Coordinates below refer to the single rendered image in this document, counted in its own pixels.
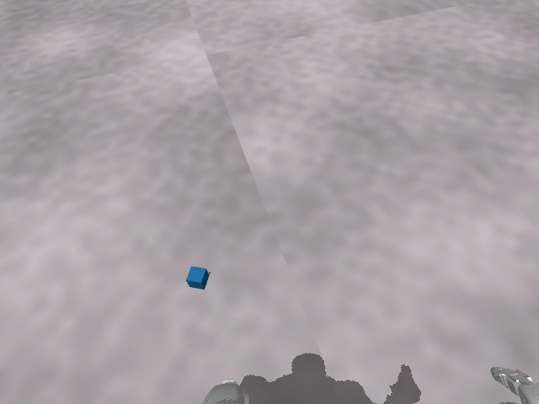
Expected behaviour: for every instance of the right robot hand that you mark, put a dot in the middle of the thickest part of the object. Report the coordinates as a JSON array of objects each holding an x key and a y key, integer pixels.
[{"x": 519, "y": 383}]

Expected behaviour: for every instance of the cube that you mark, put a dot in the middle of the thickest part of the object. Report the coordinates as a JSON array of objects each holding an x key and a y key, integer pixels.
[{"x": 197, "y": 277}]

